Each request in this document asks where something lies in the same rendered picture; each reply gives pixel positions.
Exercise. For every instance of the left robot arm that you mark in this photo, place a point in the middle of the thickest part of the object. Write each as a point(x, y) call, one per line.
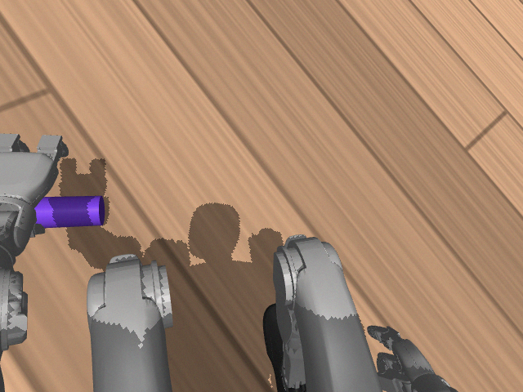
point(16, 223)

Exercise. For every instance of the can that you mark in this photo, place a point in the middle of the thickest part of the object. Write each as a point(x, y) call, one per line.
point(72, 211)

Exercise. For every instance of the left robot hand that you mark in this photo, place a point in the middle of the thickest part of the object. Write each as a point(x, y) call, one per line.
point(29, 176)

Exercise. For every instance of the right robot foot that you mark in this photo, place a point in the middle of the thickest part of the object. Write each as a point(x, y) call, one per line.
point(274, 349)

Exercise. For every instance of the right robot hand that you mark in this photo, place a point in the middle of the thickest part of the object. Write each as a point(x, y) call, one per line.
point(397, 372)

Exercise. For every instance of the right robot arm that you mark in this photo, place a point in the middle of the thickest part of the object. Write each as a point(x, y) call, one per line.
point(431, 383)

